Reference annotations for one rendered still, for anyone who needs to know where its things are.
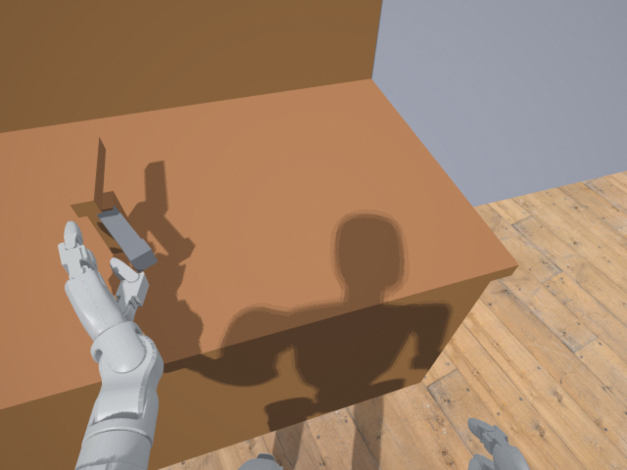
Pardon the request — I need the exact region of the left robot forearm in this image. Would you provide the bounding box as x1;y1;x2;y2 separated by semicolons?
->
74;321;164;470

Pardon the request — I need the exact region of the robot left hand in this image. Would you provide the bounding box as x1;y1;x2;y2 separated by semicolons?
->
58;221;149;342

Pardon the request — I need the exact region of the tap lever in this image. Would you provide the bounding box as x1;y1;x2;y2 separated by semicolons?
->
97;205;158;273

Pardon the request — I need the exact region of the robot right hand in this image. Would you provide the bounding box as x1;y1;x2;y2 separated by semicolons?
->
467;418;530;470

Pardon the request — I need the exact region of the counter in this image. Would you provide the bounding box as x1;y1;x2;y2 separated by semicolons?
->
0;0;519;470

